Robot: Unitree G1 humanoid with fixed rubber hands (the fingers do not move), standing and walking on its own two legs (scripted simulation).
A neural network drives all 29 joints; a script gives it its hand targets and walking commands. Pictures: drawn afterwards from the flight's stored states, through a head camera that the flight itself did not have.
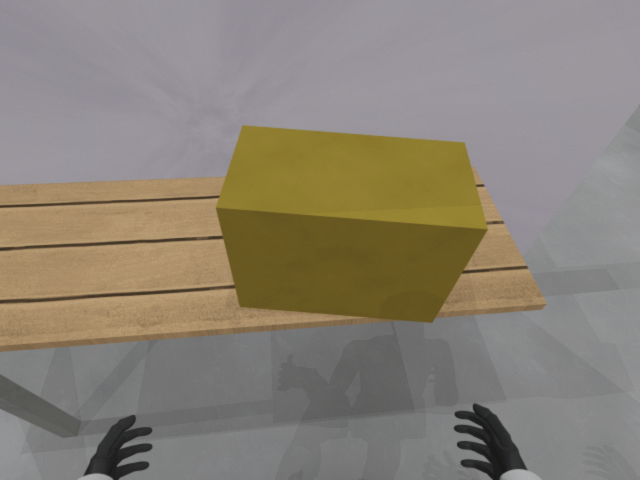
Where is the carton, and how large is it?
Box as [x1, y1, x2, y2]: [216, 125, 487, 322]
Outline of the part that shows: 242,125 216,205 216,210 240,306 432,322 487,229 464,142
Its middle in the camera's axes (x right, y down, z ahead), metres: +0.04 -0.01 +0.59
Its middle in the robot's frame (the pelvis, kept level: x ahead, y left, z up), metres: +0.44 -0.02 +0.02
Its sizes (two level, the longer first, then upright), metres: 0.318 0.162 0.240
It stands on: a table, 0.67 m high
